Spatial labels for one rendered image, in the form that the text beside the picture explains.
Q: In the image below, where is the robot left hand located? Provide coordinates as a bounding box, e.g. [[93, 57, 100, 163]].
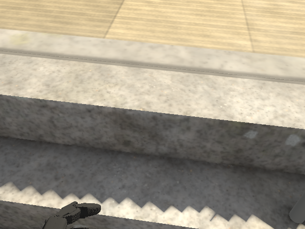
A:
[[42, 201, 101, 229]]

